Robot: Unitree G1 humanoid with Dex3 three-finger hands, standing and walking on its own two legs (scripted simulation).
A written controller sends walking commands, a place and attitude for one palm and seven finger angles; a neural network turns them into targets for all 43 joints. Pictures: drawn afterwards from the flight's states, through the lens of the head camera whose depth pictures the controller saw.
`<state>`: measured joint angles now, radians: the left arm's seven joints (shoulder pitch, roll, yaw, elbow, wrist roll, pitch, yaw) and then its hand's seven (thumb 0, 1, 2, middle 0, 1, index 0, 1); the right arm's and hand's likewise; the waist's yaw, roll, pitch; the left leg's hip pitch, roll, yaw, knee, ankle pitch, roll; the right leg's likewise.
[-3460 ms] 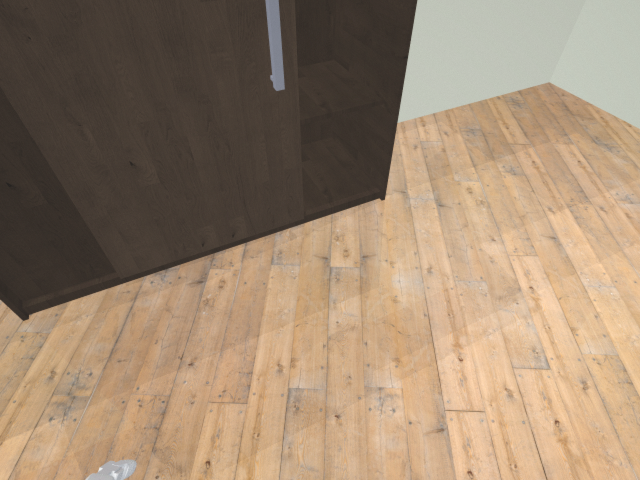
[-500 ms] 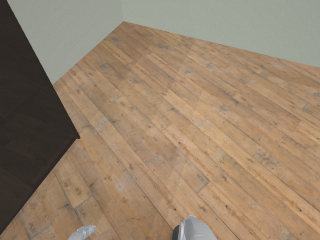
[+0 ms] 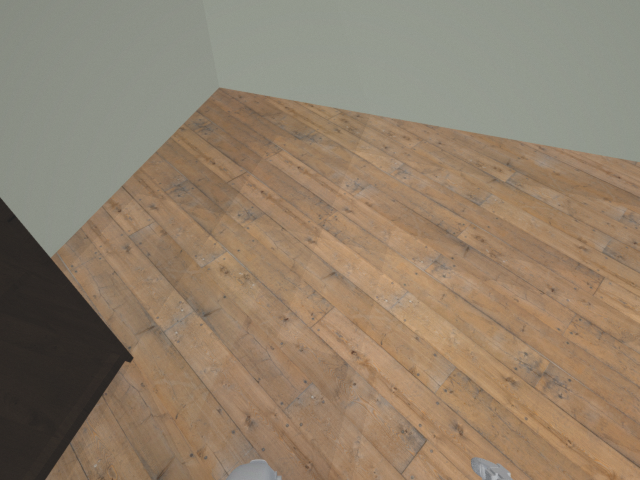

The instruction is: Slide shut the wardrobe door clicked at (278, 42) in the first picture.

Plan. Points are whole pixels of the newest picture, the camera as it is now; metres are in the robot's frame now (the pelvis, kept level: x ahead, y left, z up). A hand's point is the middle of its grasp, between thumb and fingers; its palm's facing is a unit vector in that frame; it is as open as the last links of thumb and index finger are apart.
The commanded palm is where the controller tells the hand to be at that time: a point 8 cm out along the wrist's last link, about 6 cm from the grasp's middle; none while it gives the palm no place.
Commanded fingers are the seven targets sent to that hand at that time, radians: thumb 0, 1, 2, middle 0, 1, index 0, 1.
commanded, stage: turn to face it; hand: left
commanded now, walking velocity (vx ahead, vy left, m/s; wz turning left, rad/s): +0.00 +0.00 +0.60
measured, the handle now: out of the picture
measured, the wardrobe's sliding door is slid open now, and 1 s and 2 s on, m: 0.41 0.41 0.41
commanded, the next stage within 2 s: none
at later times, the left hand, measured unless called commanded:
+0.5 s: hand out of the picture +0.10 +0.23 -0.16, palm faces +0.24 -0.94 -0.26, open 7.4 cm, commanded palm none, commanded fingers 0.00 0.90 0.90 -0.20 -0.30 -0.20 -0.30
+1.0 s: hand out of the picture -0.04 +0.17 -0.17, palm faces +0.56 -0.79 -0.26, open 7.3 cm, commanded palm none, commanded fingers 0.00 0.90 0.90 -0.20 -0.30 -0.20 -0.30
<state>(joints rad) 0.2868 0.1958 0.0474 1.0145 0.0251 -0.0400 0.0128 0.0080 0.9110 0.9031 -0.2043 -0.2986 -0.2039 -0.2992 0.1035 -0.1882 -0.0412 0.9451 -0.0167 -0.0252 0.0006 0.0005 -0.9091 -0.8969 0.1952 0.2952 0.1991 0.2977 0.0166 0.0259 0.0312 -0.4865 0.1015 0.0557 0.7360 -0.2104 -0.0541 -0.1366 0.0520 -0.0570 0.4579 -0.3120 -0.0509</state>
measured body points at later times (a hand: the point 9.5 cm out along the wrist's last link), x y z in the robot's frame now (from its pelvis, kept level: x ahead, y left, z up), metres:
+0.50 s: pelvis +0.04 +0.00 +0.00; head +0.08 +0.01 +0.45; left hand +0.09 +0.27 -0.14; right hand +0.12 -0.24 -0.15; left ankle +0.09 +0.12 -0.74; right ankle +0.06 -0.14 -0.70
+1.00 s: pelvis +0.04 -0.02 -0.01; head +0.08 +0.01 +0.44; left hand -0.07 +0.22 -0.15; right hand +0.28 -0.18 -0.14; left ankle -0.03 +0.09 -0.72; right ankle +0.06 -0.13 -0.74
